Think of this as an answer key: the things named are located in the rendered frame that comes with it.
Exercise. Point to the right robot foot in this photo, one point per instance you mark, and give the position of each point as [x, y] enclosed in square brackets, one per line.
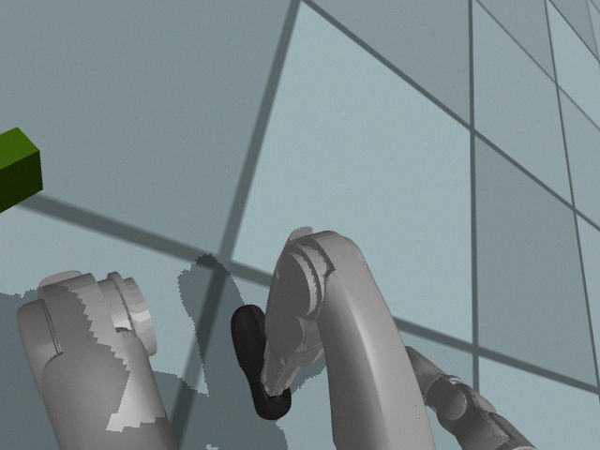
[249, 340]

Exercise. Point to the right robot hand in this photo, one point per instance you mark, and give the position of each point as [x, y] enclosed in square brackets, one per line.
[425, 371]

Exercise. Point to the carton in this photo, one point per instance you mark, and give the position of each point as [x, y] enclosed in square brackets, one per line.
[20, 168]

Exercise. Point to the right robot arm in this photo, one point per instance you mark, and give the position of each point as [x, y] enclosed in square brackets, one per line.
[471, 418]

